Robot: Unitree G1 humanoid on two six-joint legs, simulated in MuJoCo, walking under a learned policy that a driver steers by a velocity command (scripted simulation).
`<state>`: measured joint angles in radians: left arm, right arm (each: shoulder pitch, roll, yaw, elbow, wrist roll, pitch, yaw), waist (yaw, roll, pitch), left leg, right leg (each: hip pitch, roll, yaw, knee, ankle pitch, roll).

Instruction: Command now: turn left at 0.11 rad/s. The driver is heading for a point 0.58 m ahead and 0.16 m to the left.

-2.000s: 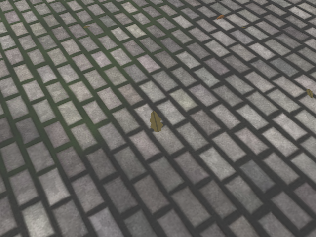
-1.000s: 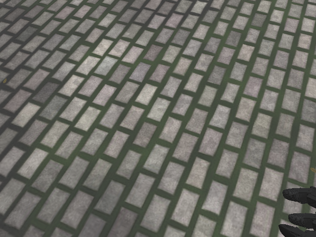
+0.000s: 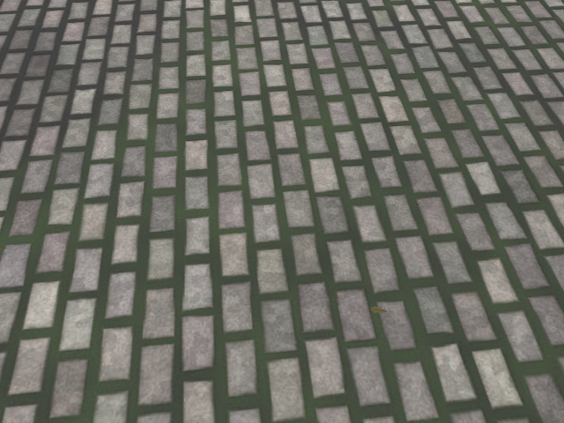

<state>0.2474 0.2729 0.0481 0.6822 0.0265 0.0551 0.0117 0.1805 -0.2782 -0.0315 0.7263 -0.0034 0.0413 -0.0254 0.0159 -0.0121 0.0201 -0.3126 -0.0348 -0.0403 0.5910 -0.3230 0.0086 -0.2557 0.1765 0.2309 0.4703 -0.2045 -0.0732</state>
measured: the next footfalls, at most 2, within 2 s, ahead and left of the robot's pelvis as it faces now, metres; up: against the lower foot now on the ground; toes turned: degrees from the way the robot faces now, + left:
left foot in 0.02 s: +0.05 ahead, +0.11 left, +0.00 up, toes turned -3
right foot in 0.40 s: +0.07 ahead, -0.09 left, +0.00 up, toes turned +26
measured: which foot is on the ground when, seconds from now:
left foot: up 0.00-0.00, down 0.02-0.40, up 0.42-0.80, down 0.82-1.00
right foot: down 0.00-0.02, up 0.04-0.38, down 0.40-0.82, up 0.84-1.00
